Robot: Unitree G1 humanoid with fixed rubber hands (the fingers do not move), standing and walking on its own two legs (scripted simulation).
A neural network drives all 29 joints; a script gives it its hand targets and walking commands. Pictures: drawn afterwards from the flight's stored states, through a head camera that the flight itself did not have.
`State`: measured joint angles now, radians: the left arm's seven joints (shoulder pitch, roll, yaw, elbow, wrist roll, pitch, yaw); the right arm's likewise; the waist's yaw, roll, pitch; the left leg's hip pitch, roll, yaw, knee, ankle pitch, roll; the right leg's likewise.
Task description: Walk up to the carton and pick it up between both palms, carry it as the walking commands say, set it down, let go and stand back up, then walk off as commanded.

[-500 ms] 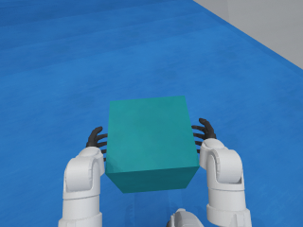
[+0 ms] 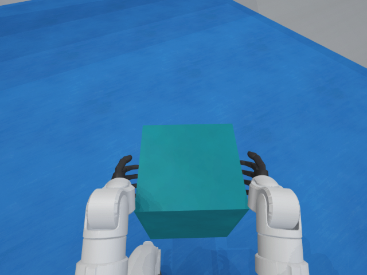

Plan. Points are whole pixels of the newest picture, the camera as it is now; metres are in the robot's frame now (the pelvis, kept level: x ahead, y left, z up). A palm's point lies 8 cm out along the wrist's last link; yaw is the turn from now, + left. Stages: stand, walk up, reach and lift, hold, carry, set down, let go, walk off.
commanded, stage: carry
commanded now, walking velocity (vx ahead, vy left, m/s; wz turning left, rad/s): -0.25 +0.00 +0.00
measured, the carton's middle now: (188, 185) +0.32 -0.01 -0.04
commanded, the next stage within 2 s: none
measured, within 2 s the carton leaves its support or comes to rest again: neither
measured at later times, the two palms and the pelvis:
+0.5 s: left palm out of the picture +0.03 +0.23 +0.05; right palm out of the picture +0.10 -0.05 +0.07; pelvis -0.22 +0.03 +0.00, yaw +3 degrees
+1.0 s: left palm out of the picture -0.14 +0.15 +0.07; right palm out of the picture -0.13 -0.13 +0.09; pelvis -0.45 +0.01 -0.01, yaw +3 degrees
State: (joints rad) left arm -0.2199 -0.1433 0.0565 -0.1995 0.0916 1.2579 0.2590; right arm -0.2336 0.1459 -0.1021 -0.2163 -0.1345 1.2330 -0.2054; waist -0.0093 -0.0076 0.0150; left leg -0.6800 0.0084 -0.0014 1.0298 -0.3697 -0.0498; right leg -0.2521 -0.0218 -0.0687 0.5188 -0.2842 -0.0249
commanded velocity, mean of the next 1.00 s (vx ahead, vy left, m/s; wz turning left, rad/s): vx -0.25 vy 0.00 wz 0.00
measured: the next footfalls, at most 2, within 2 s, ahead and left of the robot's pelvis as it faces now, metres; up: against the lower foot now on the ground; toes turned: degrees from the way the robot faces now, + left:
left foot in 0.26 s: -0.16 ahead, +0.15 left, +0.00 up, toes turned +7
right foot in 0.64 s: -0.31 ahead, -0.10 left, +0.00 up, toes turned -3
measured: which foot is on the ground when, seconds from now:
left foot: up 0.00-0.24, down 0.26-0.68, up 0.70-1.00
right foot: down 0.00-0.30, up 0.32-0.62, down 0.64-1.00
